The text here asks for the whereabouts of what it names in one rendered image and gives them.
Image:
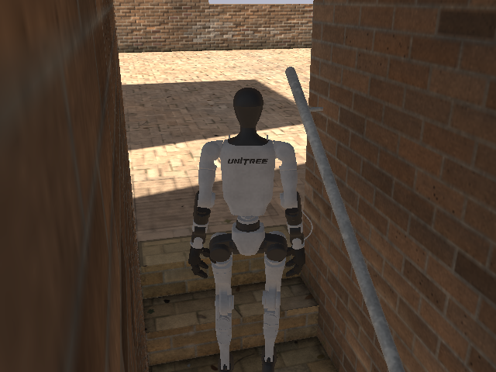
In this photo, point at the stairs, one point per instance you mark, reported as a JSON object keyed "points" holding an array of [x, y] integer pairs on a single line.
{"points": [[179, 315]]}

